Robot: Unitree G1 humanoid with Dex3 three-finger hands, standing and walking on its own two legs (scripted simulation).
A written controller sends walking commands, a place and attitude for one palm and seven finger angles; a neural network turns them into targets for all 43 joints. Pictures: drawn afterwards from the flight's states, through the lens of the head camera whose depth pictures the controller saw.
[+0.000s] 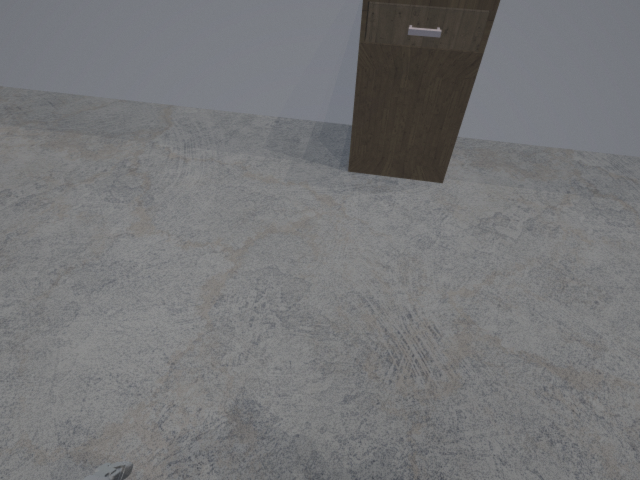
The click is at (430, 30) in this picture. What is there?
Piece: drawer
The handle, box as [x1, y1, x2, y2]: [408, 25, 441, 37]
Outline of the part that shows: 408,29 408,34 439,37 441,31 439,27 437,27 436,29 415,28 411,25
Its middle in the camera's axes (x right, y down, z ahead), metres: +0.39 -0.80 +1.48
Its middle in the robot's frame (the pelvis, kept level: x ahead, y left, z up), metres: +1.65 -0.33 -0.04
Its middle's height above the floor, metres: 0.73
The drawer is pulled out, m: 0.00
